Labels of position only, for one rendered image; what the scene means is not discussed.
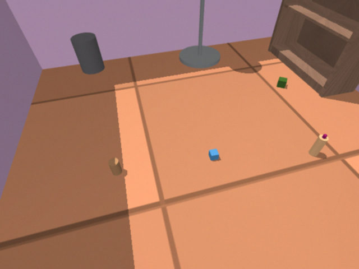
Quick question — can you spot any bookshelf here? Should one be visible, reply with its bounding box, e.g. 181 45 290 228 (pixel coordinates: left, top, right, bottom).
268 0 359 97

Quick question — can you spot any coat stand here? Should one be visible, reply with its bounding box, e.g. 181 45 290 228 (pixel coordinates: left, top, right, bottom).
179 0 220 68

